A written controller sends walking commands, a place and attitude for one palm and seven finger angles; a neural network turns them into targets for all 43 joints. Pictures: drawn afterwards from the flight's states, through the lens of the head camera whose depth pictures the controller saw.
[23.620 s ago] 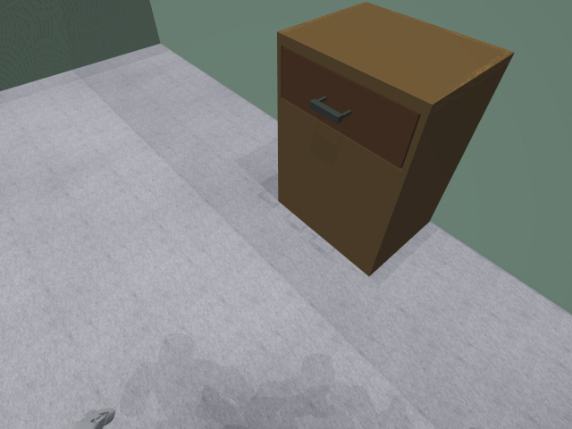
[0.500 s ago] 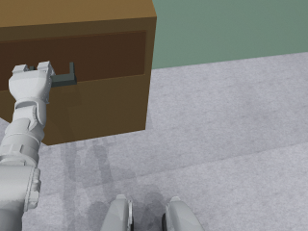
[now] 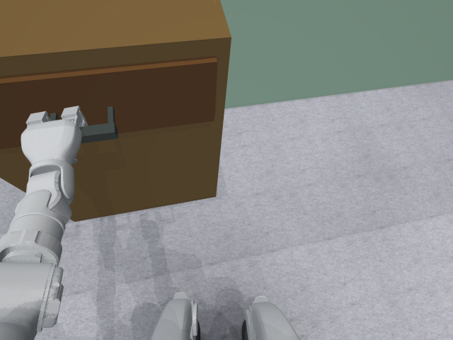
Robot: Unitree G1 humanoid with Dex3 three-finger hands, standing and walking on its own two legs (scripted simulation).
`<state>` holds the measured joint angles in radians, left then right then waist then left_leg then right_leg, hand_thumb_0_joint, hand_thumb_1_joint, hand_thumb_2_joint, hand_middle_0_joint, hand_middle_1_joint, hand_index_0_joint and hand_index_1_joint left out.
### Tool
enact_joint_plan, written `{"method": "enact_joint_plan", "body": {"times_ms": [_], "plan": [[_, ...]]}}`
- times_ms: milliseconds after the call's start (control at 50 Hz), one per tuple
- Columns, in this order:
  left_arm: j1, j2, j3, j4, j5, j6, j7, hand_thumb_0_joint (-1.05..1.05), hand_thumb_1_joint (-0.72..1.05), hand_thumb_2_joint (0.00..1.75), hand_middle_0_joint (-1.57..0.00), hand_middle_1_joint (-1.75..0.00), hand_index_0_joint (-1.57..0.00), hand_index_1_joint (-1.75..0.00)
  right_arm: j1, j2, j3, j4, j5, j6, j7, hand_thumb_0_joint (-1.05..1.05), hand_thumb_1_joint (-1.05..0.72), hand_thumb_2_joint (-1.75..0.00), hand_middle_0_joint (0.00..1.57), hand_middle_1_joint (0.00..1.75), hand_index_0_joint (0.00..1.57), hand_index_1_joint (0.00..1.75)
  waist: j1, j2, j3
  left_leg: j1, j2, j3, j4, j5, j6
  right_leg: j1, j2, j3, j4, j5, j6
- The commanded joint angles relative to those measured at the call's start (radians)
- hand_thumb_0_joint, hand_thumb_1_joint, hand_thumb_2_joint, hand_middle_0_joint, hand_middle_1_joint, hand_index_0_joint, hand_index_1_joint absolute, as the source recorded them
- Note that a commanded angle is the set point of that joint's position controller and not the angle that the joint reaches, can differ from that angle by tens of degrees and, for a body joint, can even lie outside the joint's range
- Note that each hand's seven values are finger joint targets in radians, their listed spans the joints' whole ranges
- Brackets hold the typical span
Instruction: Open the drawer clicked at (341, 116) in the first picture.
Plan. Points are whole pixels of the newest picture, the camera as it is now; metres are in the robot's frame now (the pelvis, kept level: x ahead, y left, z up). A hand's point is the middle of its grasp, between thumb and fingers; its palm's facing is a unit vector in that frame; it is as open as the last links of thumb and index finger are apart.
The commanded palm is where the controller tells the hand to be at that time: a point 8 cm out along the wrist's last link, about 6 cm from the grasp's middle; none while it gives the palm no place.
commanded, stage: pull the drawer open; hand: left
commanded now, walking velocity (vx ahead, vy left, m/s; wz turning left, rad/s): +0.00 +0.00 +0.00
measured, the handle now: (82, 125) +0.50 +0.27 -0.01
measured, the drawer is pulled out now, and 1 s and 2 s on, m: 0.01 0.14 0.26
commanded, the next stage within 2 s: none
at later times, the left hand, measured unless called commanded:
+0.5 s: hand (67, 188) +0.38 +0.29 -0.04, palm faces -0.06 -0.05 -1.00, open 5.4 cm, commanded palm +0.35 +0.26 +0.01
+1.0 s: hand (66, 225) +0.31 +0.27 -0.04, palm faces -0.05 -0.05 -1.00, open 5.4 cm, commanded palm +0.29 +0.24 +0.01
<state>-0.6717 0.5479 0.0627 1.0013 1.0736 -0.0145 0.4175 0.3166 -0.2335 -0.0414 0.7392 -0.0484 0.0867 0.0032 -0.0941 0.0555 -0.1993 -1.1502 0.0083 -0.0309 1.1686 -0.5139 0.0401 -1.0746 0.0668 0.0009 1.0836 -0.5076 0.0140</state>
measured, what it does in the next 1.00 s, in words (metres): stands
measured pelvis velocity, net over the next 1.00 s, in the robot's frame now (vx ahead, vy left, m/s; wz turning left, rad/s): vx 0.01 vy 0.00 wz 0.03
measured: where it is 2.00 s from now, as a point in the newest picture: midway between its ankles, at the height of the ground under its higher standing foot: outside the picture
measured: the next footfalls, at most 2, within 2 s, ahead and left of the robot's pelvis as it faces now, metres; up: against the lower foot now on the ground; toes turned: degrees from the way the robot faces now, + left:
none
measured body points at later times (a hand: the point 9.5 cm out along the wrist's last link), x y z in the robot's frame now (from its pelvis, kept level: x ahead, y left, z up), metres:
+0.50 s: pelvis +0.02 +0.00 +0.02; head +0.13 +0.02 +0.45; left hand +0.38 +0.28 +0.02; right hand +0.12 -0.26 -0.11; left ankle +0.00 +0.09 -0.64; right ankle -0.01 -0.14 -0.64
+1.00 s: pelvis +0.01 +0.00 +0.02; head +0.09 +0.00 +0.46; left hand +0.31 +0.27 +0.02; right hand +0.13 -0.26 -0.10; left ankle +0.00 +0.09 -0.64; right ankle -0.01 -0.14 -0.64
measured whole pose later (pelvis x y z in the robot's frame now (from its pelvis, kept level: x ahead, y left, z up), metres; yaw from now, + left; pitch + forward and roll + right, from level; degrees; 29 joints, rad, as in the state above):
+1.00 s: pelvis +0.01 +0.00 +0.02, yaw +1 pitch +21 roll -3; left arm -0.14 0.36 -0.01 0.61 1.08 0.06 0.54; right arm 0.21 -0.22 -0.05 0.67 -0.04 0.10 0.00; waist -0.02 0.05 -0.21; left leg -0.94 -0.01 -0.02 1.08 -0.50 0.04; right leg -0.87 0.05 0.01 1.02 -0.51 0.01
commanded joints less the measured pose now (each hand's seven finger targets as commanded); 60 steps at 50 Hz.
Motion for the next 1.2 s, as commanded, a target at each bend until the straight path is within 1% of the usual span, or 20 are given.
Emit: {"method": "enact_joint_plan", "body": {"times_ms": [0,80,140,180,200,300,360,380,400,440,500,520,580,600,660,780,800,860,920,1180], "plan": [[-0.124,0.093,-0.012,-0.162,-0.007,-0.051,0.021,0.0,0.9,0.9,-0.4,-1.35,-0.4,-1.35,0.125,-0.172,-0.06,-0.066,0.007,-0.004,-0.008,0.0,-0.9,-0.9,0.2,0.3,0.2,0.3,0.009,0.057,-0.426,0.505,0.016,-0.008,-0.134,0.54,-0.01,0.157,0.017,-0.063,-0.111,0.384,-0.052],[-0.068,0.079,-0.004,-0.186,0.0,-0.053,0.042,0.0,0.9,0.9,-0.4,-1.35,-0.4,-1.35,0.113,-0.171,-0.065,-0.07,0.008,0.004,-0.005,0.0,-0.9,-0.9,0.2,0.3,0.2,0.3,0.021,0.054,-0.404,0.528,0.019,-0.013,-0.148,0.577,-0.015,0.156,0.016,-0.066,-0.114,0.386,-0.054],[-0.039,0.024,-0.038,-0.187,0.004,-0.047,0.057,0.0,0.9,0.9,-0.4,-1.35,-0.4,-1.35,0.103,-0.164,-0.069,-0.076,0.009,0.007,-0.004,0.0,-0.9,-0.9,0.2,0.3,0.2,0.3,0.011,0.025,-0.376,0.518,0.015,-0.007,-0.151,0.571,-0.011,0.167,0.015,-0.064,-0.124,0.4,-0.054],[-0.071,0.027,-0.034,-0.238,0.011,-0.051,0.07,0.0,0.9,0.9,-0.4,-1.35,-0.4,-1.35,0.099,-0.164,-0.073,-0.08,0.008,0.008,-0.004,0.0,-0.9,-0.9,0.2,0.3,0.2,0.3,0.014,0.056,-0.407,0.562,0.02,-0.018,-0.152,0.616,-0.018,0.153,0.012,-0.065,-0.116,0.402,-0.053],[-0.019,0.021,-0.026,-0.225,0.01,-0.044,0.076,0.0,0.9,0.9,-0.4,-1.35,-0.4,-1.35,0.097,-0.163,-0.075,-0.081,0.007,0.01,-0.001,0.0,-0.9,-0.9,0.2,0.3,0.2,0.3,0.027,0.048,-0.412,0.575,0.019,-0.017,-0.153,0.631,-0.02,0.164,0.014,-0.066,-0.116,0.405,-0.055],[0.079,-0.024,-0.044,-0.29,-0.001,-0.026,0.087,0.0,0.9,0.9,-0.4,-1.35,-0.4,-1.35,0.07,-0.155,-0.078,-0.102,0.01,0.016,0.004,0.0,-0.9,-0.9,0.2,0.3,0.2,0.3,0.04,0.045,-0.418,0.61,0.018,-0.012,-0.163,0.679,-0.022,0.206,0.013,-0.062,-0.134,0.445,-0.054],[0.169,0.005,-0.006,-0.316,-0.011,-0.016,0.089,0.0,0.9,0.9,-0.4,-1.35,-0.4,-1.35,0.051,-0.158,-0.073,-0.116,0.009,0.018,0.003,0.0,-0.9,-0.9,0.2,0.3,0.2,0.3,0.054,-0.004,-0.407,0.576,0.012,0.001,-0.166,0.68,-0.013,0.271,0.01,-0.053,-0.141,0.502,-0.053],[0.174,0.011,-0.002,-0.344,-0.004,-0.019,0.094,0.0,0.9,0.9,-0.4,-1.35,-0.4,-1.35,0.039,-0.154,-0.072,-0.12,0.011,0.019,0.0,0.0,-0.9,-0.9,0.2,0.3,0.2,0.3,0.057,-0.001,-0.418,0.579,0.012,0.001,-0.169,0.675,-0.014,0.277,0.007,-0.05,-0.139,0.505,-0.05],[0.211,-0.025,-0.026,-0.347,-0.007,-0.014,0.095,0.0,0.9,0.9,-0.4,-1.35,-0.4,-1.35,0.034,-0.151,-0.072,-0.128,0.011,0.017,0.002,0.0,-0.9,-0.9,0.2,0.3,0.2,0.3,0.057,0.01,-0.395,0.575,0.009,0.004,-0.173,0.664,-0.013,0.279,0.009,-0.053,-0.144,0.498,-0.053],[0.209,-0.035,-0.035,-0.361,-0.002,-0.012,0.102,0.0,0.9,0.9,-0.4,-1.35,-0.4,-1.35,0.019,-0.15,-0.07,-0.129,0.014,0.015,0.001,0.0,-0.9,-0.9,0.2,0.3,0.2,0.3,0.052,0.012,-0.353,0.559,0.008,0.004,-0.182,0.626,-0.012,0.268,0.008,-0.055,-0.152,0.47,-0.054],[0.219,-0.027,-0.026,-0.383,0.009,-0.006,0.116,0.0,0.9,0.9,-0.4,-1.35,-0.4,-1.35,0.006,-0.15,-0.069,-0.133,0.011,0.013,-0.002,0.0,-0.9,-0.9,0.2,0.3,0.2,0.3,0.051,0.012,-0.338,0.561,0.008,0.0,-0.184,0.607,-0.013,0.258,0.008,-0.057,-0.149,0.45,-0.056],[0.228,-0.049,-0.039,-0.397,0.008,-0.003,0.121,0.0,0.9,0.9,-0.4,-1.35,-0.4,-1.35,-0.003,-0.147,-0.069,-0.139,0.011,0.012,-0.001,0.0,-0.9,-0.9,0.2,0.3,0.2,0.3,0.05,0.016,-0.349,0.561,0.004,0.005,-0.185,0.593,-0.013,0.26,0.006,-0.056,-0.154,0.446,-0.055],[0.246,-0.023,-0.016,-0.443,0.014,0.003,0.133,0.0,0.9,0.9,-0.4,-1.35,-0.4,-1.35,-0.015,-0.148,-0.069,-0.143,0.009,0.01,-0.004,0.0,-0.9,-0.9,0.2,0.3,0.2,0.3,0.06,0.028,-0.379,0.585,0.006,0.001,-0.186,0.611,-0.016,0.273,0.004,-0.055,-0.147,0.457,-0.056],[0.3,-0.041,-0.023,-0.423,0.01,0.013,0.135,0.0,0.9,0.9,-0.4,-1.35,-0.4,-1.35,-0.016,-0.147,-0.07,-0.144,0.009,0.009,-0.003,0.0,-0.9,-0.9,0.2,0.3,0.2,0.3,0.067,0.017,-0.363,0.579,0.003,0.006,-0.185,0.608,-0.015,0.283,0.007,-0.055,-0.15,0.458,-0.058],[0.28,-0.044,-0.031,-0.449,0.004,0.022,0.136,0.0,0.9,0.9,-0.4,-1.35,-0.4,-1.35,-0.032,-0.149,-0.066,-0.148,0.011,0.003,-0.004,0.0,-0.9,-0.9,0.2,0.3,0.2,0.3,0.057,0.01,-0.327,0.552,0.001,-0.001,-0.196,0.545,-0.014,0.276,0.006,-0.059,-0.155,0.422,-0.061],[0.319,-0.051,-0.036,-0.513,0.015,0.034,0.15,0.0,0.9,0.9,-0.4,-1.35,-0.4,-1.35,-0.065,-0.143,-0.063,-0.16,0.013,-0.004,-0.01,0.0,-0.9,-0.9,0.2,0.3,0.2,0.3,0.067,0.025,-0.341,0.578,0.003,-0.001,-0.208,0.523,-0.018,0.268,0.004,-0.059,-0.158,0.39,-0.06],[0.366,-0.088,-0.061,-0.503,0.011,0.041,0.149,0.0,0.9,0.9,-0.4,-1.35,-0.4,-1.35,-0.061,-0.14,-0.065,-0.165,0.012,-0.008,-0.009,0.0,-0.9,-0.9,0.2,0.3,0.2,0.3,0.068,0.029,-0.322,0.581,0.001,-0.001,-0.209,0.523,-0.017,0.27,0.006,-0.062,-0.162,0.384,-0.062],[0.379,-0.044,-0.025,-0.518,0.004,0.048,0.15,0.0,0.9,0.9,-0.4,-1.35,-0.4,-1.35,-0.077,-0.146,-0.059,-0.167,0.012,-0.013,-0.012,0.0,-0.9,-0.9,0.2,0.3,0.2,0.3,0.073,0.003,-0.312,0.554,-0.001,-0.001,-0.214,0.486,-0.015,0.288,0.005,-0.058,-0.164,0.382,-0.065],[0.407,-0.104,-0.074,-0.561,0.009,0.049,0.157,0.0,0.9,0.9,-0.4,-1.35,-0.4,-1.35,-0.094,-0.136,-0.058,-0.179,0.013,-0.019,-0.011,0.0,-0.9,-0.9,0.2,0.3,0.2,0.3,0.071,0.016,-0.308,0.575,0.0,-0.002,-0.225,0.465,-0.019,0.267,0.004,-0.064,-0.171,0.345,-0.062],[0.542,-0.135,-0.097,-0.677,0.015,0.069,0.182,0.0,0.9,0.9,-0.4,-1.35,-0.4,-1.35,-0.142,-0.13,-0.052,-0.197,0.008,-0.045,-0.012,0.0,-0.9,-0.9,0.2,0.3,0.2,0.3,0.081,0.022,-0.284,0.585,-0.002,-0.005,-0.231,0.428,-0.019,0.266,-0.001,-0.066,-0.17,0.316,-0.065]]}}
